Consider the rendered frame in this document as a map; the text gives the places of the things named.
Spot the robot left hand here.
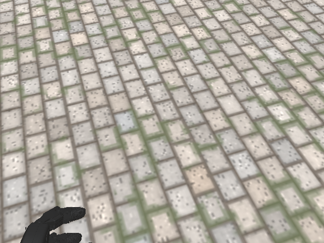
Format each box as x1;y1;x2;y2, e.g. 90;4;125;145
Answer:
20;206;92;243

